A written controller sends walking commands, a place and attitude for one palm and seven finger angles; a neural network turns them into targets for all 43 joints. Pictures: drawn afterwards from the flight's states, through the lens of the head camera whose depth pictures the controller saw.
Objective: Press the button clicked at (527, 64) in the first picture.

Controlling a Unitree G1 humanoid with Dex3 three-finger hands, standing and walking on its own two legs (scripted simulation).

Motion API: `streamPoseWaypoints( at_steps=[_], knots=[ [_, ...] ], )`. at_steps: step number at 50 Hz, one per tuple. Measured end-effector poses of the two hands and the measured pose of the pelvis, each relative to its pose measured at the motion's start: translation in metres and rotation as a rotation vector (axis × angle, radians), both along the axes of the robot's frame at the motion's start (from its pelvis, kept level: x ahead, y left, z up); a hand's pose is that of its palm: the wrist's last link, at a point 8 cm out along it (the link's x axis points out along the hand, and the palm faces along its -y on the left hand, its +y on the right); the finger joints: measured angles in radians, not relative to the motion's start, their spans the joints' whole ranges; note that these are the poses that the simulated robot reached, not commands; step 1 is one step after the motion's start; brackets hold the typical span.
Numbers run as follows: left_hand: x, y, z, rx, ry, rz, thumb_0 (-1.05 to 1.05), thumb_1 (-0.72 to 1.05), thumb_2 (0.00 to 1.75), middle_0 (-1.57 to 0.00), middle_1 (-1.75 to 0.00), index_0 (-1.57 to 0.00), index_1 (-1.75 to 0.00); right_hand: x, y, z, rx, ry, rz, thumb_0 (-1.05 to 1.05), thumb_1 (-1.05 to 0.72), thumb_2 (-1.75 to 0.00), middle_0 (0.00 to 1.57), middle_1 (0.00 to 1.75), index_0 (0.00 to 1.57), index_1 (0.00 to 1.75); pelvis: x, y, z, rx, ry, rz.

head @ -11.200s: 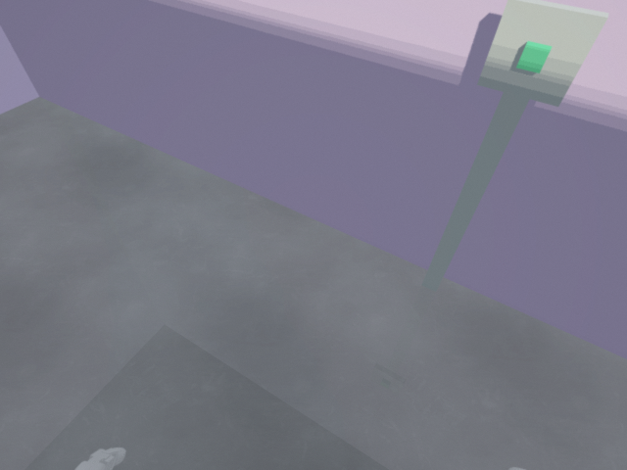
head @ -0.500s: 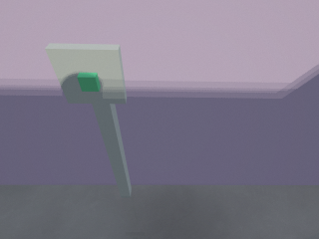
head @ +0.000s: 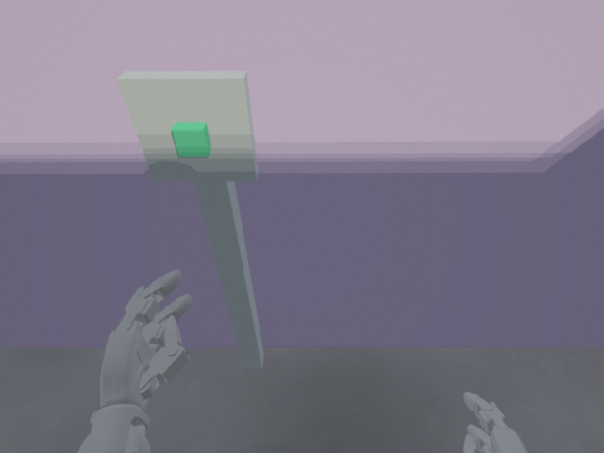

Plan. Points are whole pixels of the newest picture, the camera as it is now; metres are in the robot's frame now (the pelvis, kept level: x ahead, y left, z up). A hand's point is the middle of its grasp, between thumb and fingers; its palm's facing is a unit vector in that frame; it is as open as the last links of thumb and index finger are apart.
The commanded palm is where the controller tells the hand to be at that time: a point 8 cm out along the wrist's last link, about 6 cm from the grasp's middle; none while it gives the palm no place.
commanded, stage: raise the hand and make a fist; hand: left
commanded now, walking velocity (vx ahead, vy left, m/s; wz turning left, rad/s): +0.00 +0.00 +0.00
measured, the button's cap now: (193, 138) +0.53 +0.18 +0.18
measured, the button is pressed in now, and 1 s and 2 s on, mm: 0 0 0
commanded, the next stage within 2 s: aim a knuckle at the button in 1.74 s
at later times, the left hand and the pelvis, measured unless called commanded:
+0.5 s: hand (191, 374) +0.22 +0.14 +0.05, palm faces -0.09 -0.99 -0.05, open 3.3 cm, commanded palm +0.18 +0.23 +0.07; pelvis +0.02 -0.01 -0.03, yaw +2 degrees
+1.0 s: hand (141, 283) +0.29 +0.20 +0.13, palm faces +0.10 -0.99 -0.06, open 3.1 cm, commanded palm +0.26 +0.25 +0.14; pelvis +0.10 -0.02 +0.01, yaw +3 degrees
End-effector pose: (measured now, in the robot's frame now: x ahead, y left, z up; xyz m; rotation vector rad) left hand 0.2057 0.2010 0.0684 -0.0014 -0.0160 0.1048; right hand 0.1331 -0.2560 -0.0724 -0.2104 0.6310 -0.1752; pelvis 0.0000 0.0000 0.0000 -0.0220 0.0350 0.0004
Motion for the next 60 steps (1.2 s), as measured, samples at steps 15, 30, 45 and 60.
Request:
streamPoseWaypoints(
  at_steps=[15,30,45,60],
  knots=[
    [-0.084,0.028,-0.038,0.031,0.010,0.105,0.02,0.90,0.90,-0.74,-0.88,-0.73,-0.89,0.098,0.030,0.039,-0.077,-0.231,0.233,0.01,-0.90,-0.90,0.20,0.30,0.20,0.30,0.004,-0.012,-0.039,-0.049,0.046,0.028],
    [0.001,0.025,-0.011,0.012,0.183,-0.038,0.02,0.90,0.90,-1.14,-1.32,-1.14,-1.33,0.050,0.040,-0.009,0.091,0.060,0.054,0.01,-0.90,-0.90,0.20,0.30,0.21,0.30,0.044,-0.013,-0.011,-0.027,0.067,0.017],
    [0.048,0.036,0.026,0.054,0.102,-0.088,0.01,0.90,0.90,-1.29,-1.49,-1.29,-1.49,0.134,0.008,0.026,-0.004,-0.061,0.064,0.01,-0.90,-0.90,0.20,0.30,0.20,0.30,0.091,-0.014,0.004,-0.024,0.086,0.038],
    [0.072,0.042,0.073,0.077,0.055,-0.090,0.01,0.90,0.90,-1.30,-1.50,-1.30,-1.50,0.166,0.036,0.042,0.057,-0.106,0.176,0.01,-0.90,-0.90,0.20,0.30,0.20,0.30,0.098,-0.020,0.019,-0.011,0.029,0.056]
  ],
)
